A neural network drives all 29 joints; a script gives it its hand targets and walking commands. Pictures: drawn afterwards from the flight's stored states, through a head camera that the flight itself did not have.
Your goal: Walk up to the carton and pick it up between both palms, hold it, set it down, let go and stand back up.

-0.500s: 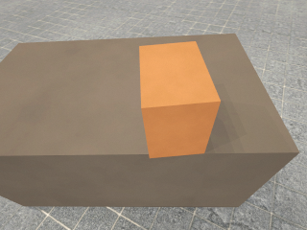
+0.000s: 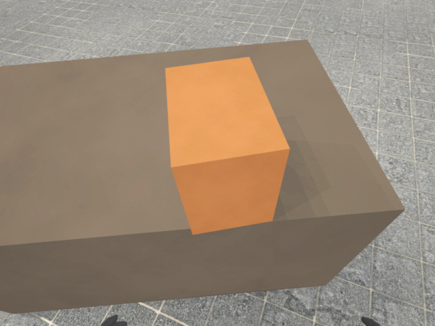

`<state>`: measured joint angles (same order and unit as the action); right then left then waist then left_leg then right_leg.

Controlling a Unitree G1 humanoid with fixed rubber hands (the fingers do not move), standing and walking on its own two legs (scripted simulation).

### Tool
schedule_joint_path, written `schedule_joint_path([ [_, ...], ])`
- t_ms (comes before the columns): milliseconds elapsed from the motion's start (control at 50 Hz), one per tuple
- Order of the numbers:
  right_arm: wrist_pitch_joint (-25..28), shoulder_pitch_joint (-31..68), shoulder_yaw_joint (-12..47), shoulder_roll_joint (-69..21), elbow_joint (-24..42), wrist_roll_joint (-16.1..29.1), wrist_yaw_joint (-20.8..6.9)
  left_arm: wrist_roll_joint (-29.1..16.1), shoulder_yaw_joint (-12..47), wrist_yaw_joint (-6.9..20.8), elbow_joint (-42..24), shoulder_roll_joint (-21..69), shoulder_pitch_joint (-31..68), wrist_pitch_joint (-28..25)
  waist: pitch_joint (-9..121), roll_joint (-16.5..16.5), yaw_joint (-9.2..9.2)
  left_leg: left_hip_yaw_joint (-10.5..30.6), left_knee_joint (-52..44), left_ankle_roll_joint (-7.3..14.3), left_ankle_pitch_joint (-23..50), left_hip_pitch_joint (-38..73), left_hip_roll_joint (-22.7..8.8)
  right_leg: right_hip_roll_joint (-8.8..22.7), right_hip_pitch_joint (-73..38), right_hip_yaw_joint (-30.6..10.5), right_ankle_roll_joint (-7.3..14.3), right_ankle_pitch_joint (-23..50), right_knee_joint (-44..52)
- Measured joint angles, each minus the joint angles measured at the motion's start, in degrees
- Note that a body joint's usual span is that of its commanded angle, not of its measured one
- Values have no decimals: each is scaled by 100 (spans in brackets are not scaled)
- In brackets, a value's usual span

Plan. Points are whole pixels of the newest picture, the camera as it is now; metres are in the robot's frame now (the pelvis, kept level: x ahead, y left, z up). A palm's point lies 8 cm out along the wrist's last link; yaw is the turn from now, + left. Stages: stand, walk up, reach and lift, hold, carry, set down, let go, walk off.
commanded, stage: walk up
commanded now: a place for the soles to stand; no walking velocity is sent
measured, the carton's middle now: (220, 147) +0.46 +0.01 +0.04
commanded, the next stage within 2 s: reach and lift in 1.06 s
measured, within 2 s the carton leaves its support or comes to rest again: neither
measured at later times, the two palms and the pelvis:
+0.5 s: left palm out of the picture +0.05 +0.27 -0.10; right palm out of the picture +0.04 -0.27 -0.13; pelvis -0.03 +0.01 -0.01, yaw -2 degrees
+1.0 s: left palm out of the picture +0.02 +0.27 -0.11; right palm out of the picture +0.00 -0.25 -0.13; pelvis -0.04 +0.02 +0.00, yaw -4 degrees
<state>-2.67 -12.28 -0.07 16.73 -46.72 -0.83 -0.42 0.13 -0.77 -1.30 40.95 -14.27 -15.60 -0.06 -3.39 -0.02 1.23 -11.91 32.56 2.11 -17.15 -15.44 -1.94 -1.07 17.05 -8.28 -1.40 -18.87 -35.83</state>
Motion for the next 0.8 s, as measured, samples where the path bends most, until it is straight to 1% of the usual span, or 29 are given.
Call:
schedule_joint_path([
  [60, -36, 13, -10, 9, 63, -3, 1, 8, -24, -37, -34, -29, 1, 24, 1, 20, 31, -20, 151, 16, -86, -34, -14, -7, 32, -19, -14, -62, -126],
  [160, -70, 28, -16, 46, 168, 5, -9, 5, -80, -47, -65, -61, 0, 60, -37, 57, -13, -99, 435, 41, -218, -96, -37, -15, 149, -74, -20, -194, -460],
  [260, -136, 62, -38, 81, 215, 26, -25, 15, -82, -39, -56, -36, -95, 85, -67, -51, -11, -107, 691, 14, -299, -177, -129, -77, 210, -56, -18, -224, -641],
  [320, -189, 56, -35, 97, 251, 16, -45, 23, -70, -28, -55, -36, -170, 83, -77, -92, 9, -116, 751, 5, -284, -218, -126, -72, 276, -63, -11, -236, -751],
  [400, -236, -7, -52, 157, 225, 13, -73, 38, -39, -6, -33, -7, -228, 79, -66, -188, -7, -69, 594, 21, -135, -232, -72, -51, 291, -63, -23, -102, -608],
  [460, -188, -43, -91, 214, 208, 22, -87, 37, -33, -4, -61, 12, -255, 54, -106, -251, -50, 131, 474, 16, -38, -291, 51, -71, 313, -109, -54, 65, -409],
  [500, -112, -67, -119, 201, 186, 13, -74, 32, -36, -3, -37, -12, -226, 67, -172, -219, -42, 138, 349, 117, 60, -270, 102, -54, 302, -153, -89, 166, -290],
  [540, -38, -143, -122, 168, 156, 14, -61, 25, -39, 14, 5, -46, -188, 83, -181, -163, -30, 115, 207, 142, 153, -229, 136, -21, 270, -181, -127, 254, -162],
  [600, 4, -266, -95, 122, 99, 31, -46, 8, -42, 37, -2, -85, -177, 80, -121, -111, -40, 97, 171, 168, 182, -201, 108, -41, 209, -193, -106, 339, -33],
  [700, -78, -357, -47, 44, 93, 40, -27, 44, -92, 42, 111, -72, -220, 101, 38, -18, -16, 27, 313, 183, 72, -117, 42, -25, 150, -121, 61, 217, -158],
  [720, -88, -352, -36, 32, 95, 49, -21, 53, -88, 32, 134, -62, -243, 97, 58, -3, -19, 2, 348, 180, 44, -91, 26, -6, 129, -100, 52, 261, -164],
  [760, -95, -344, -21, 15, 81, 68, -20, 55, -66, 29, 203, -18, -281, 79, 101, -17, -14, -17, 385, 166, 8, -48, -10, -11, 71, -89, -63, 293, -135],
  [800, -106, -364, -10, 15, 97, 77, -35, 64, -42, 39, 255, 39, -289, 73, 136, -52, -10, -3, 394, 157, 9, -56, -27, -15, 59, -62, -80, 294, -109],
])
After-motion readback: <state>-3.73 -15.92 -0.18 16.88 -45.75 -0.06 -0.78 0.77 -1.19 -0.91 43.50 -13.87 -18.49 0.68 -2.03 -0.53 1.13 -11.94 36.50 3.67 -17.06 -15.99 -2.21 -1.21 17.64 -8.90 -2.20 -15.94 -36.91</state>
